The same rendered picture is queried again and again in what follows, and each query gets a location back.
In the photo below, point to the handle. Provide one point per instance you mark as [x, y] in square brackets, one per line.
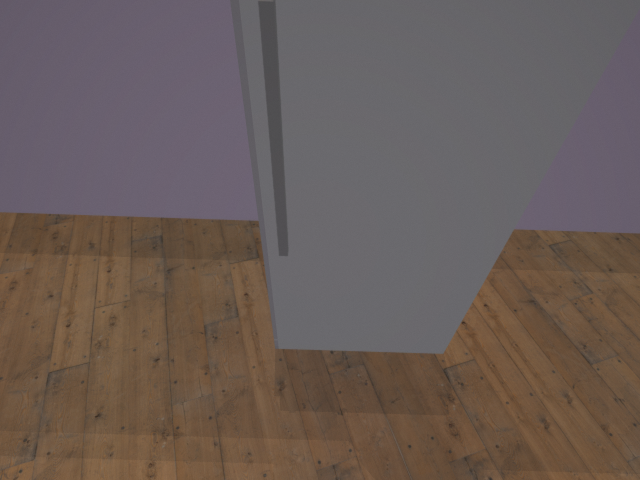
[268, 27]

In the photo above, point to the fridge door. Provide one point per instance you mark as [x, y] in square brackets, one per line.
[415, 134]

